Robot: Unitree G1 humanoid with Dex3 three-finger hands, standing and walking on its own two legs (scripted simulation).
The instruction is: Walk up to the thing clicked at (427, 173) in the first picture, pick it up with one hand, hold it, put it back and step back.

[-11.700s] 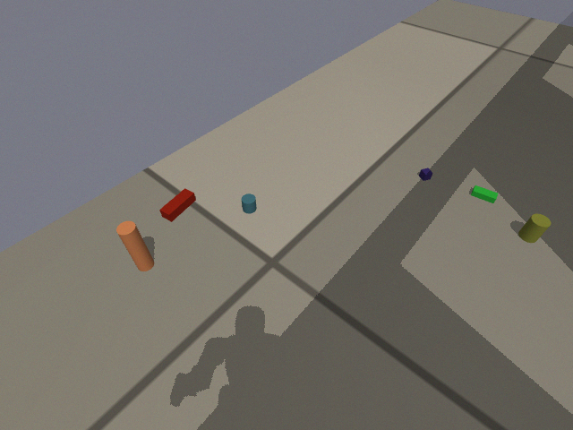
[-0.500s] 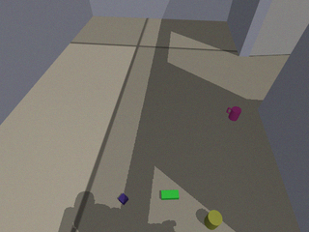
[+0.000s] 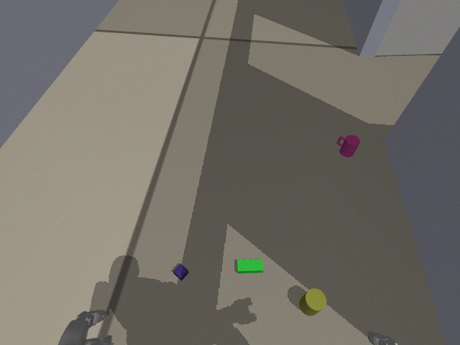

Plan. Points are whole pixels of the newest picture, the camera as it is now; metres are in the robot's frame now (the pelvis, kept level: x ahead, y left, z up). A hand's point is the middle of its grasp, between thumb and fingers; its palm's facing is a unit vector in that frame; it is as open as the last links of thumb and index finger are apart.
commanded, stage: rise first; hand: left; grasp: from above
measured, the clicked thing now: (181, 272) +0.47 +0.22 -0.75
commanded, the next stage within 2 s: none
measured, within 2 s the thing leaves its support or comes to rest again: neither
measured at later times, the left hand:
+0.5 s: hand out of the picture +0.14 +0.27 -0.21, palm faces -0.07 -0.85 -0.52, open 14.0 cm
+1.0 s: hand (116, 340) +0.17 +0.29 -0.32, palm faces -0.23 -0.60 -0.77, open 14.2 cm
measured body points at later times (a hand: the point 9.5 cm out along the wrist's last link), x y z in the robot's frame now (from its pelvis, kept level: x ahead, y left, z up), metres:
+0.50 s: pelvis +0.00 +0.01 -0.06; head +0.08 +0.02 +0.39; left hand +0.15 +0.31 -0.18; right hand +0.14 -0.25 -0.15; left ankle +0.01 +0.14 -0.74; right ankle +0.00 -0.13 -0.74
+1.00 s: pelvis -0.02 +0.01 -0.15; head +0.11 +0.02 +0.28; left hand +0.18 +0.32 -0.27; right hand +0.15 -0.25 -0.26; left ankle +0.01 +0.14 -0.74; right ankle +0.00 -0.13 -0.74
